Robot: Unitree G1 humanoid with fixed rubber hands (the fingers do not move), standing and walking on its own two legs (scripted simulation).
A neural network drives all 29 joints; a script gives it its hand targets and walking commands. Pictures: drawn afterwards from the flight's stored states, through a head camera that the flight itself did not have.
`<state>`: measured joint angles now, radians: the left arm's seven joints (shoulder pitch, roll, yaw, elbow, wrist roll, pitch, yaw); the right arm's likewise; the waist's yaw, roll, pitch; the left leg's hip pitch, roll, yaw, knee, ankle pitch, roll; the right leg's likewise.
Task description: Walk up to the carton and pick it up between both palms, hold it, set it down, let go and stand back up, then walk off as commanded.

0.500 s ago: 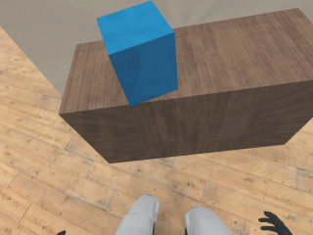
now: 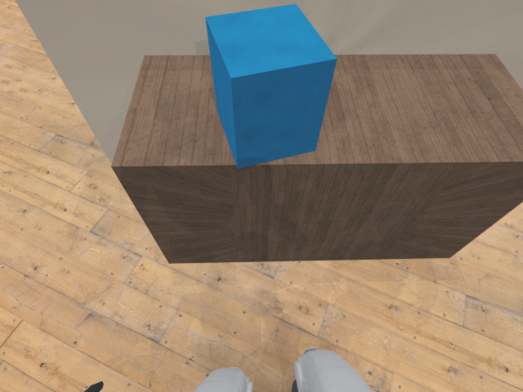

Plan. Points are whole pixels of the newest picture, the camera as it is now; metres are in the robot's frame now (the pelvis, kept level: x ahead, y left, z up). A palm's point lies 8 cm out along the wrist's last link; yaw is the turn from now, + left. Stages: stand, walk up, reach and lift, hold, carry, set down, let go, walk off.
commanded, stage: walk off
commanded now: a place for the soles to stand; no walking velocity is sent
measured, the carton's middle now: (265, 89) +0.70 -0.02 -0.01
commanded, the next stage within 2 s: stand in 0.42 s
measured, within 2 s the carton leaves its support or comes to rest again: neither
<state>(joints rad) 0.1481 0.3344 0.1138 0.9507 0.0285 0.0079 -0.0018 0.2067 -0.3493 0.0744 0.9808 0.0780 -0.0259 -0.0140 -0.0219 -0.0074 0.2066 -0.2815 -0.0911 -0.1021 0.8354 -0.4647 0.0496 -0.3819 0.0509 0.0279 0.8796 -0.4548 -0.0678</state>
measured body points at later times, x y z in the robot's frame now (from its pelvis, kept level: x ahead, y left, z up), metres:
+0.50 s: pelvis +0.04 -0.01 +0.00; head +0.09 -0.01 +0.44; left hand +0.12 +0.30 -0.13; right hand +0.12 -0.31 -0.13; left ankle +0.06 +0.12 -0.71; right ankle +0.04 -0.12 -0.70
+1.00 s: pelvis +0.02 -0.03 +0.00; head +0.04 -0.03 +0.45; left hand +0.11 +0.28 -0.12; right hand +0.11 -0.31 -0.13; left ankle +0.06 +0.12 -0.70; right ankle +0.04 -0.13 -0.70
